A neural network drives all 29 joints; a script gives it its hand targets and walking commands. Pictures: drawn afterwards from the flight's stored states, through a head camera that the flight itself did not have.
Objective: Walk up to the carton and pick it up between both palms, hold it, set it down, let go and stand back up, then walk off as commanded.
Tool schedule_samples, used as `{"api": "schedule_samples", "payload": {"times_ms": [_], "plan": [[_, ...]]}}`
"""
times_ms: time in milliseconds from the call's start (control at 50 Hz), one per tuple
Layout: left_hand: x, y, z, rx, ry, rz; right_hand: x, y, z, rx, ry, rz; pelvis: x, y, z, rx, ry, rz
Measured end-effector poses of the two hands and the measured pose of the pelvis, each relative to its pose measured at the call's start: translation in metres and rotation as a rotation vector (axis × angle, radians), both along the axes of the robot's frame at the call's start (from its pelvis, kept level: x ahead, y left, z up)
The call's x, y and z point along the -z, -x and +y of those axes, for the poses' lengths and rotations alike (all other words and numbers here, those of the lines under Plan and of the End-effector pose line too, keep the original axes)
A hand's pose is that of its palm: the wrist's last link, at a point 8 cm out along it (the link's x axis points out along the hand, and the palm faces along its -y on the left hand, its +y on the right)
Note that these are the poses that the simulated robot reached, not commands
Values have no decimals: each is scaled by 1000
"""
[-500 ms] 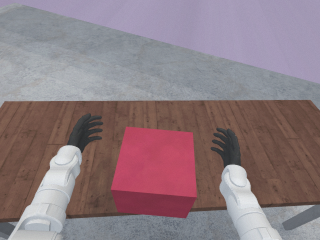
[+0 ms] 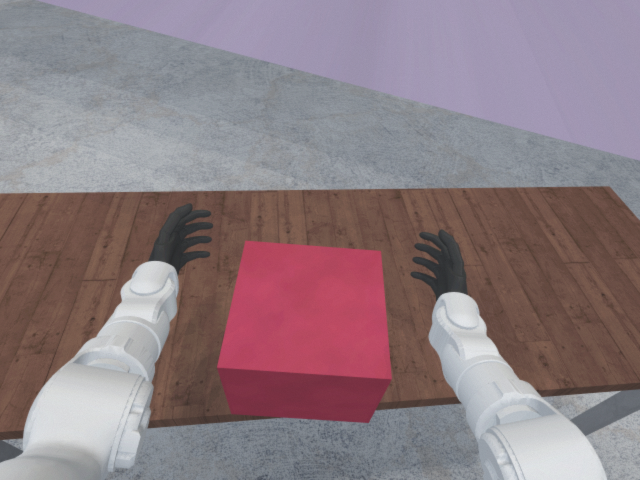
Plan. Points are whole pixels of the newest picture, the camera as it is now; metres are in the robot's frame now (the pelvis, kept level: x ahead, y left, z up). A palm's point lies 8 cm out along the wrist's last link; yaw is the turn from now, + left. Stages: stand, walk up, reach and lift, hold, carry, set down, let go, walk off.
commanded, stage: reach and lift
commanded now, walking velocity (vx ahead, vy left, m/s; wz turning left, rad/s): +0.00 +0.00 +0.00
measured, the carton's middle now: (306, 331) +0.37 +0.00 -0.08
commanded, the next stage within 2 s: none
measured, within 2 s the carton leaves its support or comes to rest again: neither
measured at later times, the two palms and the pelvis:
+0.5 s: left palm (187, 306) +0.41 +0.19 -0.06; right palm (425, 324) +0.37 -0.18 -0.06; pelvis -0.02 +0.01 -0.06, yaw +0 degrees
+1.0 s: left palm (205, 303) +0.40 +0.16 -0.06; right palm (405, 324) +0.36 -0.14 -0.05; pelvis -0.02 +0.01 -0.06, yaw -1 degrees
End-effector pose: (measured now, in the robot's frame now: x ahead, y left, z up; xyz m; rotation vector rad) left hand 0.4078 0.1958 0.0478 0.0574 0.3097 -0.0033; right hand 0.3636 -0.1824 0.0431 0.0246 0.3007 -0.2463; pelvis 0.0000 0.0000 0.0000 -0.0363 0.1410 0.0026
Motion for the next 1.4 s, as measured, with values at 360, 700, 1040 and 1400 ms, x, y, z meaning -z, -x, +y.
{"api": "schedule_samples", "payload": {"times_ms": [360,700,1040,1400], "plan": [[96,7,3,-33,-8,-6,89,5,-2,-10,31,33,53,22,2,-9,28,261],[110,1,-10,-2,17,-42,98,-9,15,-15,27,-9,62,19,10,-1,47,301],[103,3,-35,1,54,-42,96,1,39,-3,6,-17,55,20,12,6,45,269],[99,10,-35,-3,66,-68,92,10,41,-6,44,-47,36,13,13,-11,39,239]]}}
